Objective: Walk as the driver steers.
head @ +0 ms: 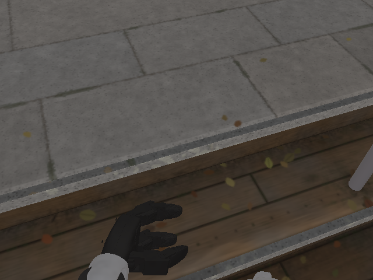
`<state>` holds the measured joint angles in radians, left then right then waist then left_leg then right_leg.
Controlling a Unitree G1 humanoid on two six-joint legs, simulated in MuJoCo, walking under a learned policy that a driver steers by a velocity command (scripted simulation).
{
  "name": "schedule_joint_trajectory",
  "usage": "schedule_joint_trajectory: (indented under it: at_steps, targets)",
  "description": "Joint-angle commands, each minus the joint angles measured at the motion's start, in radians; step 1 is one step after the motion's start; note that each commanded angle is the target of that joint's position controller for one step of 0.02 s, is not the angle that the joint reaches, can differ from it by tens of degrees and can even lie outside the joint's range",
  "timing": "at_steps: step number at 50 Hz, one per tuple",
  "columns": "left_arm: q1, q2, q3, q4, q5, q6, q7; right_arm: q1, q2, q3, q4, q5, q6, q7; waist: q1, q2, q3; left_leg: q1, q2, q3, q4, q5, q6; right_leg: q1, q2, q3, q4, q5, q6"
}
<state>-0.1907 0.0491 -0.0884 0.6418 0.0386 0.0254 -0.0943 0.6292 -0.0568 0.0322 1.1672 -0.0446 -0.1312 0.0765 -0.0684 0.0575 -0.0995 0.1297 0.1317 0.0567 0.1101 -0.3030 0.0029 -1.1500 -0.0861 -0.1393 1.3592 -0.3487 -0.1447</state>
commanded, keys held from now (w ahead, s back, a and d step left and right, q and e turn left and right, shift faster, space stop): w+q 1.00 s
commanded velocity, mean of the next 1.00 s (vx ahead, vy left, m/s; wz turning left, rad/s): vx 0.50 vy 0.00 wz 0.50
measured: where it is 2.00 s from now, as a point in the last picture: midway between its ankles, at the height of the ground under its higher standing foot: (85, 100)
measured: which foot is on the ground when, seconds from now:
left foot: down 0.00-0.04, up 0.06-0.56, down 0.58-1.00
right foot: up 0.00-0.00, down 0.02-0.64, up 0.66-1.00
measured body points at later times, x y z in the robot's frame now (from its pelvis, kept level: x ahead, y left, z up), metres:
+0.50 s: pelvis +0.29 -0.03 +0.15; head +0.29 -0.03 +0.60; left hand +0.16 +0.10 -0.01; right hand +0.54 -0.14 +0.06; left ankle +0.40 +0.12 -0.34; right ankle +0.17 -0.13 -0.58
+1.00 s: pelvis +0.59 +0.05 +0.31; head +0.58 +0.04 +0.76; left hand +0.75 +0.32 +0.27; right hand +0.58 -0.15 +0.15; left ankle +0.43 +0.11 -0.43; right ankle +0.79 +0.02 -0.23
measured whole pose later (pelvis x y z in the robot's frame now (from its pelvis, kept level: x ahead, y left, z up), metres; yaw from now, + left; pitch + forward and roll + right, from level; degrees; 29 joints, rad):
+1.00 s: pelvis +0.59 +0.05 +0.31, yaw +31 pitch +7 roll -1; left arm -0.10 0.12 -0.08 0.72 0.05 -0.03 -0.04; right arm 0.56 -0.10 0.03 1.13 -0.06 -0.10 0.09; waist -0.08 0.04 -0.16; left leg -0.17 -0.05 -0.21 0.45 -0.38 0.05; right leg -1.20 -0.06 -0.03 1.53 -0.40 -0.08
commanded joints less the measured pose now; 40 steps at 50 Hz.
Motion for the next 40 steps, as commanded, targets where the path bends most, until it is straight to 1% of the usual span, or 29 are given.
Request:
schedule_joint_trajectory:
  at_steps: [1,2,3,4,5,6,7,9,10,13,14,16,21,23,25,26,27,28,29,30,31,32,33,34,35,36,38,39,40]
  targets:
    - [0.188,0.230,0.084,0.011,0.016,-0.032,0.006,-0.098,-0.321,-0.087,-0.094,0.011,-0.034,0.045,0.215,0.192,-0.187,-0.186,0.109,-0.023,0.315,1.563,0.143,0.813,0.143,-0.029,-0.316,0.173,-0.033]
    - [0.401,0.258,0.093,0.100,0.022,-0.041,0.016,0.011,-0.173,-0.057,-0.098,-0.033,-0.036,0.052,0.228,-0.084,-0.406,-0.622,0.017,-0.119,0.653,1.053,0.101,1.335,-0.048,0.333,-0.395,0.457,-0.147]
    - [0.684,0.322,0.113,0.192,0.034,-0.030,0.031,0.050,-0.131,-0.057,-0.108,-0.023,-0.020,0.079,0.253,-0.245,-0.550,-0.794,-0.113,-0.230,0.906,0.159,0.093,1.510,-0.256,0.834,-0.729,0.490,-0.195]
    - [0.762,0.372,0.150,0.258,0.033,-0.047,0.042,-0.037,-0.162,-0.098,-0.095,0.035,0.006,0.085,0.284,-0.224,-0.349,-0.896,-0.156,-0.362,1.409,0.271,0.093,1.272,-0.299,1.031,-0.904,0.213,-0.140]
    - [0.692,0.347,0.144,0.317,0.007,-0.075,0.049,-0.108,-0.138,-0.104,-0.087,0.040,0.005,0.065,0.238,-0.244,-0.151,-0.991,-0.142,-0.382,1.635,0.330,0.110,1.031,-0.261,0.854,-0.906,-0.038,-0.081]
    - [0.547,0.291,0.129,0.315,-0.018,-0.088,0.051,-0.116,-0.073,-0.086,-0.072,0.018,0.000,0.040,0.165,-0.214,-0.078,-1.009,-0.128,-0.350,1.760,0.348,0.130,0.879,-0.249,0.712,-0.878,-0.070,-0.092]
    - [0.427,0.188,0.106,0.304,-0.010,-0.088,0.047,-0.170,-0.066,-0.076,-0.089,0.006,-0.003,0.026,0.111,-0.103,-0.069,-1.053,-0.115,-0.324,1.885,0.355,0.168,0.819,-0.257,0.628,-0.874,-0.009,-0.094]
    - [0.322,0.027,0.062,0.326,0.012,-0.077,0.043,-0.273,-0.041,-0.059,-0.125,0.030,0.018,0.019,0.039,-0.005,-0.026,-1.109,-0.092,-0.325,1.918,0.352,0.244,0.706,-0.262,0.478,-0.918,0.105,-0.047]
    - [0.337,0.027,0.057,0.352,0.035,-0.081,0.043,-0.297,-0.056,-0.056,-0.150,0.041,0.035,0.016,0.001,0.009,-0.023,-1.160,-0.090,-0.327,1.887,0.383,0.265,0.709,-0.240,0.379,-0.927,0.220,0.004]
    - [0.309,0.056,0.073,0.350,0.037,-0.109,0.068,-0.360,-0.057,-0.043,-0.176,0.037,0.055,0.045,-0.026,-0.065,0.008,-1.187,-0.083,-0.237,1.844,0.295,0.268,0.688,-0.149,0.068,-1.029,0.237,0.009]
    - [0.357,0.070,0.072,0.361,0.050,-0.113,0.070,-0.384,-0.070,-0.043,-0.168,0.038,0.057,0.057,-0.005,-0.146,0.035,-1.238,-0.103,-0.182,2.091,0.227,0.273,0.699,-0.164,0.079,-1.080,0.266,-0.045]
    - [0.427,0.080,0.064,0.414,0.081,-0.119,0.059,-0.487,-0.095,-0.033,-0.225,0.038,0.053,0.049,0.000,-0.050,0.082,-1.400,-0.123,-0.208,2.133,0.211,0.315,0.769,-0.162,0.031,-1.096,0.234,-0.033]
    - [0.715,0.111,0.042,0.524,0.133,-0.113,0.045,-0.767,-0.136,-0.001,-0.383,0.040,0.073,0.004,0.090,-0.053,0.053,-1.632,-0.083,-0.132,1.777,0.260,0.324,1.131,-0.157,-0.027,-1.141,0.264,-0.011]
    - [0.807,0.108,0.037,0.544,0.135,-0.116,0.039,-0.847,-0.126,-0.002,-0.420,0.039,0.102,-0.007,0.124,-0.130,0.060,-1.633,-0.064,-0.070,1.663,0.285,0.289,1.196,-0.187,-0.035,-1.188,0.381,-0.030]
    - [0.705,0.170,0.044,0.494,0.081,-0.117,0.005,-0.962,-0.095,0.009,-0.463,0.029,0.149,0.006,0.102,-0.136,0.093,-1.333,-0.049,0.089,1.409,0.009,0.244,1.015,-0.221,-0.125,-1.317,0.608,-0.052]
    - [0.681,0.213,0.046,0.481,0.054,-0.139,0.002,-0.899,-0.075,0.005,-0.463,0.031,0.152,0.026,0.037,-0.206,0.087,-1.086,-0.119,0.158,1.427,0.019,0.225,0.909,-0.226,-0.170,-1.282,1.121,-0.076]
    - [0.706,0.273,0.060,0.483,0.053,-0.163,0.004,-0.857,-0.100,-0.009,-0.470,0.048,0.153,0.029,0.003,-0.154,0.069,-0.965,-0.173,0.168,1.372,0.043,0.206,0.934,-0.250,-0.189,-1.181,1.552,-0.058]
    - [0.691,0.358,0.084,0.466,0.027,-0.174,0.010,-0.764,-0.119,-0.019,-0.449,0.046,0.147,0.029,-0.038,-0.216,0.048,-0.964,-0.210,0.152,1.207,-0.015,0.187,1.109,-0.282,-0.181,-1.095,1.696,-0.036]
    - [0.656,0.385,0.100,0.455,0.017,-0.174,0.009,-0.658,-0.158,-0.040,-0.422,0.048,0.131,0.018,-0.070,-0.237,0.024,-0.903,-0.271,0.161,1.030,-0.057,0.179,1.217,-0.280,-0.187,-0.981,1.783,-0.032]
    - [0.667,0.364,0.101,0.444,0.059,-0.178,0.007,-0.536,-0.201,-0.059,-0.388,0.053,0.117,-0.007,-0.072,-0.236,-0.091,-0.610,-0.267,0.077,1.083,0.091,0.219,1.075,-0.261,-0.169,-0.834,1.863,0.003]
    - [0.653,0.329,0.103,0.433,0.091,-0.178,0.003,-0.311,-0.245,-0.086,-0.315,0.053,0.110,-0.030,-0.122,-0.172,-0.185,-0.272,-0.248,-0.105,0.995,0.232,0.256,0.822,-0.202,-0.123,-0.588,1.604,0.040]
    - [0.617,0.276,0.090,0.419,0.100,-0.161,-0.029,-0.086,-0.296,-0.105,-0.222,0.016,0.116,-0.044,-0.179,-0.024,-0.220,-0.016,-0.162,-0.418,0.700,0.125,0.316,0.502,-0.054,-0.050,-0.288,0.807,0.051]
    - [0.552,0.267,0.116,0.406,0.013,-0.132,-0.053,-0.017,-0.356,-0.129,-0.190,-0.020,0.126,-0.034,-0.171,0.061,-0.172,-0.101,-0.038,-0.792,0.364,0.040,0.354,0.359,0.105,0.138,0.204,0.302,0.057]
    - [0.544,0.222,0.116,0.373,0.007,-0.121,-0.052,-0.052,-0.370,-0.137,-0.183,-0.019,0.115,-0.045,-0.130,0.082,-0.135,-0.198,0.010,-0.884,0.309,-0.019,0.347,0.224,0.128,0.350,0.488,0.386,0.035]
    - [0.474,0.186,0.111,0.356,0.025,-0.125,-0.035,-0.108,-0.274,-0.117,-0.141,-0.014,0.098,-0.042,-0.082,0.047,-0.038,-0.330,-0.006,-0.795,0.353,-0.026,0.355,0.128,0.139,0.370,0.646,0.389,0.015]
    - [0.419,0.132,0.091,0.322,0.038,-0.123,-0.016,-0.194,-0.187,-0.091,-0.128,0.002,0.086,-0.031,-0.012,-0.027,-0.012,-0.395,-0.027,-0.698,0.378,0.007,0.351,0.062,0.146,0.376,0.682,0.363,-0.019]
    - [0.357,0.099,0.064,0.267,0.044,-0.120,0.008,-0.374,-0.070,-0.040,-0.120,0.011,0.078,-0.014,0.112,-0.095,-0.005,-0.533,-0.074,-0.531,0.386,0.042,0.302,-0.027,0.112,0.355,0.729,0.289,-0.082]
    - [0.376,0.126,0.066,0.259,0.044,-0.106,0.018,-0.409,-0.054,-0.026,-0.110,-0.008,0.064,-0.006,0.152,-0.119,0.004,-0.582,-0.083,-0.456,0.365,0.106,0.289,-0.036,0.086,0.307,0.672,0.278,-0.082]
    - [0.364,0.141,0.067,0.246,0.020,-0.091,0.024,-0.431,-0.088,-0.035,-0.127,-0.019,0.051,-0.003,0.157,-0.080,0.009,-0.637,-0.096,-0.368,0.323,0.160,0.279,-0.010,0.058,0.241,0.644,0.187,-0.056]
Velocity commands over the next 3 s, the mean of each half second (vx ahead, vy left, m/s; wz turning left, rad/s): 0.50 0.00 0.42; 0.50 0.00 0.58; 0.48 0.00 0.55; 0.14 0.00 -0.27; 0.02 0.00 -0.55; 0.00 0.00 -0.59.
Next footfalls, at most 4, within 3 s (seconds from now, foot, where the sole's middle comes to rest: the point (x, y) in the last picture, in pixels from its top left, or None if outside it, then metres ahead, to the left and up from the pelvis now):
0.02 right None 0.21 -0.13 -0.62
0.58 left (142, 254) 0.47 0.12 -0.46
1.04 right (167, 118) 0.83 0.03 -0.31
1.62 left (42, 113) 0.87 0.42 -0.31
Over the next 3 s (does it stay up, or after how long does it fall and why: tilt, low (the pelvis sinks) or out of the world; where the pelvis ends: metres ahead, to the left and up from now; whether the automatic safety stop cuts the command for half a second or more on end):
stays up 0.88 0.20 0.46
